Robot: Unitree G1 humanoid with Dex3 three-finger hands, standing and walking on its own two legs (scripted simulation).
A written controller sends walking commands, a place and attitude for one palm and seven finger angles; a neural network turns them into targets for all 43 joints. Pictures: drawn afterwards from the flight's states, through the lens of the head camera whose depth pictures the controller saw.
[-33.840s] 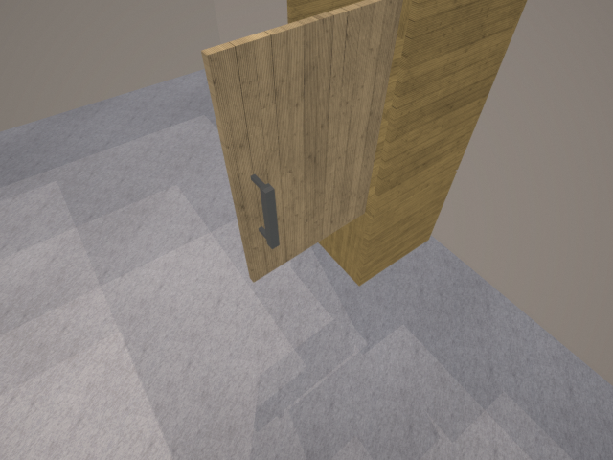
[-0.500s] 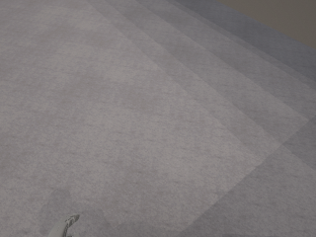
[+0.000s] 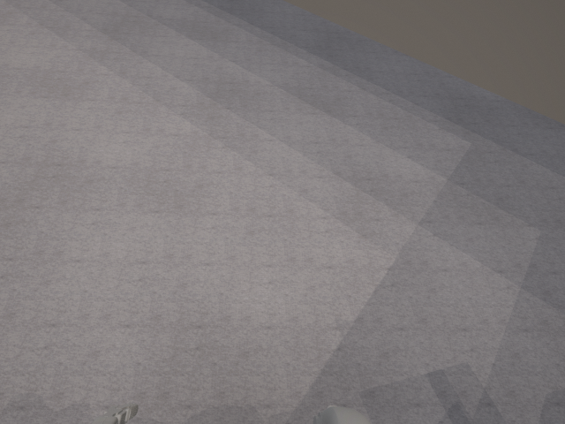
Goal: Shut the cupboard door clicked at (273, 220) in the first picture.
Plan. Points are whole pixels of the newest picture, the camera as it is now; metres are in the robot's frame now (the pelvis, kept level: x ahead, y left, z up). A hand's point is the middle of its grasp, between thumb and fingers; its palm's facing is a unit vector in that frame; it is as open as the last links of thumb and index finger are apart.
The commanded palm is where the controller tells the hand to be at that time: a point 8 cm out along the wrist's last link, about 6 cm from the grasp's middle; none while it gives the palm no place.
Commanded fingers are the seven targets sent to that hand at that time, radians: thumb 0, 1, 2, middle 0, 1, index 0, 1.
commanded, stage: turn to face it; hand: left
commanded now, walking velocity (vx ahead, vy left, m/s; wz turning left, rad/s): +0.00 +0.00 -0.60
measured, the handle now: out of the picture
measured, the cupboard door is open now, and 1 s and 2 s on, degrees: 59 59 59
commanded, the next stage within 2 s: take the last steps up to it in 1.84 s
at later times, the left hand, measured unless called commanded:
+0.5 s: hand (186, 414) +0.15 +0.15 -0.18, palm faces -0.27 -0.94 -0.21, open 7.4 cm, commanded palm none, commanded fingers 0.00 0.90 0.90 -0.20 -0.30 -0.20 -0.30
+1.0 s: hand (254, 349) +0.25 +0.06 -0.16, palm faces -0.58 -0.77 -0.27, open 7.4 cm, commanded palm none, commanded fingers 0.00 0.90 0.90 -0.20 -0.30 -0.20 -0.30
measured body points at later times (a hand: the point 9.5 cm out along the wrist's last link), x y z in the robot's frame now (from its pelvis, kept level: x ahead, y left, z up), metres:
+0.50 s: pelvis +0.02 -0.02 -0.01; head +0.07 -0.02 +0.44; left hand +0.17 +0.20 -0.16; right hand +0.05 -0.30 -0.13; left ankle +0.06 +0.09 -0.72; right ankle -0.02 -0.14 -0.74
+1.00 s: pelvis +0.03 -0.04 -0.02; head +0.06 -0.08 +0.43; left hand +0.28 +0.10 -0.14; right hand -0.10 -0.28 -0.17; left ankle +0.07 +0.09 -0.71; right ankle -0.04 -0.13 -0.74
